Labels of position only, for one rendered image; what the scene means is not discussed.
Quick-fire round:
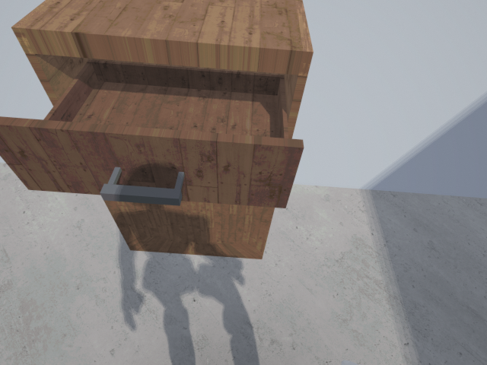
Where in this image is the cabinet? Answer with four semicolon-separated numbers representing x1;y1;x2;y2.
11;0;314;259

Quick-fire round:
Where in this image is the handle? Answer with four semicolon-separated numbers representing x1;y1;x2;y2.
100;167;185;206

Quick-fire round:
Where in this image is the drawer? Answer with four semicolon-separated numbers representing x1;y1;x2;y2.
0;60;304;208

